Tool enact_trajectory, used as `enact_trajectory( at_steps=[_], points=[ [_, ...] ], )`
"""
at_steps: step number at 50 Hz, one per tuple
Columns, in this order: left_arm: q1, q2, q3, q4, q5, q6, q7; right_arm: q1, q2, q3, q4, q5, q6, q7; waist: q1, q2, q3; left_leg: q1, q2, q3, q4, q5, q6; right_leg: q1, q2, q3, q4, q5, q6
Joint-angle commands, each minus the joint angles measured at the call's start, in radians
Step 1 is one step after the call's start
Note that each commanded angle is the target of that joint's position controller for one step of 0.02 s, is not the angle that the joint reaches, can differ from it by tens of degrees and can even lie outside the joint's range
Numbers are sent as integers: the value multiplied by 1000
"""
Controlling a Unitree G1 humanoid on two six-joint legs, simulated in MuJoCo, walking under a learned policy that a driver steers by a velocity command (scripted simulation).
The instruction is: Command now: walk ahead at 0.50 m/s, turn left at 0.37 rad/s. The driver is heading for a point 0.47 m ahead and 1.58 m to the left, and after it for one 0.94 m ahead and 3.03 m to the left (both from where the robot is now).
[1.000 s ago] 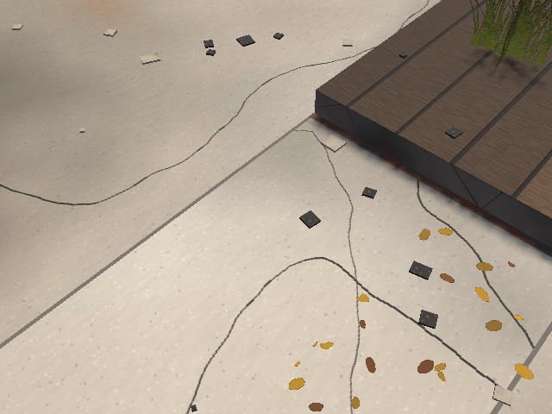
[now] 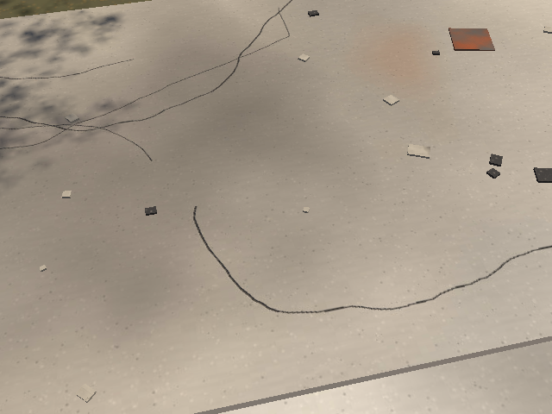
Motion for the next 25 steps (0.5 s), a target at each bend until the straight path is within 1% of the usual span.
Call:
enact_trajectory(
  at_steps=[1,2,4,6,9,11,13,14,15,16,17,18,19,20,21,22,23,24,25],
  points=[
    [49,94,22,-20,1,-9,4,-32,-68,-23,-89,0,-17,7,16,-158,1,-234,99,-33,-33,72,0,192,-259,323,-298,-19,-165],
    [57,102,24,-9,-5,-14,4,-39,-54,-18,-89,-3,-16,8,13,-154,0,-234,100,-21,-69,84,-3,187,-258,289,-312,35,-179],
    [73,136,33,11,-12,-18,5,-89,-35,-8,-104,-13,-20,10,15,-130,7,-262,113,-3,-174,138,-12,201,-270,243,-336,130,-200],
    [84,154,36,25,-19,-12,8,-141,-21,3,-112,-18,-29,18,29,-113,7,-252,125,25,-300,238,-18,215,-261,186,-348,188,-197],
    [117,177,38,47,-29,0,10,-241,-6,13,-127,-12,-43,33,66,-115,23,-181,107,71,-484,364,-21,209,-233,104,-347,210,-169],
    [160,190,39,67,-35,9,10,-297,-10,14,-141,-5,-47,42,87,-119,34,-148,91,90,-555,386,-19,231,-246,96,-340,206,-162],
    [186,201,41,86,-41,20,10,-332,-24,10,-157,0,-50,49,88,-128,47,-138,80,93,-607,355,0,280,-276,105,-322,220,-152],
    [190,207,43,93,-44,26,11,-338,-33,7,-161,0,-51,52,80,-134,49,-124,74,96,-631,326,14,305,-290,108,-305,247,-145],
    [188,216,45,98,-46,32,13,-323,-45,1,-160,-1,-52,54,61,-139,41,-85,62,105,-656,299,29,323,-298,104,-275,309,-135],
    [172,224,45,99,-48,38,17,-262,-65,-11,-144,-7,-53,53,15,-138,8,19,37,127,-696,300,50,324,-285,78,-199,446,-118],
    [174,209,39,101,-48,41,19,-138,-102,-33,-102,-14,-51,47,-48,-118,-72,207,10,149,-725,313,77,294,-241,32,-46,577,-94],
    [169,170,21,86,-30,37,22,28,-157,-57,-63,-20,-46,35,-122,-77,-191,475,99,54,-691,325,120,145,-198,-9,189,467,-55],
    [246,63,-17,43,-10,19,17,124,-273,-79,-52,-35,-39,26,-102,172,-325,833,369,-400,-735,204,276,-258,-44,-46,594,-8,20],
    [226,102,-10,56,-22,-2,14,147,-208,-62,-45,-21,-38,28,-118,192,-390,840,418,-632,-864,100,314,-390,-18,100,747,-377,16],
    [144,173,12,27,-47,-14,8,84,-165,-41,-44,-15,-43,33,-106,138,-234,728,373,-507,-881,78,272,-478,-74,108,794,-322,4],
    [85,168,10,12,-46,-18,9,20,-135,-32,-50,-13,-45,35,-80,91,-143,595,324,-383,-896,139,250,-472,-115,83,756,-232,-2],
    [64,158,11,10,-26,-18,12,-33,-111,-24,-52,-18,-45,39,-49,45,-78,471,282,-307,-926,221,238,-435,-138,76,692,-167,5],
    [75,151,15,12,-14,-10,13,-70,-89,-17,-58,-25,-49,42,-12,52,-52,379,248,-255,-957,293,229,-369,-159,86,638,-120,13],
    [90,135,13,15,-12,-1,11,-90,-85,-18,-60,-27,-51,42,12,62,-46,323,231,-234,-985,324,234,-321,-161,86,608,-93,24]
  ],
)
Keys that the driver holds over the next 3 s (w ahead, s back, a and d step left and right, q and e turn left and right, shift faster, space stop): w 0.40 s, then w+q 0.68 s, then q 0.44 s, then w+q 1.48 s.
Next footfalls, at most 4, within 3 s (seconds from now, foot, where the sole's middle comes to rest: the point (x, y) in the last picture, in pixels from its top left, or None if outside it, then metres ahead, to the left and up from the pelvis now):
0.36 left None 0.34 0.16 -0.77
0.84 right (309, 360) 0.63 -0.03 -0.77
1.32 left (182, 315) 0.76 0.30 -0.77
1.78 right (245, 269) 0.90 0.14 -0.77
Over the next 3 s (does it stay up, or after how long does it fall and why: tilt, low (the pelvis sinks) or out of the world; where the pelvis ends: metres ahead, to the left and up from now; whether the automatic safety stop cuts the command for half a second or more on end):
stays up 1.00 0.75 0.01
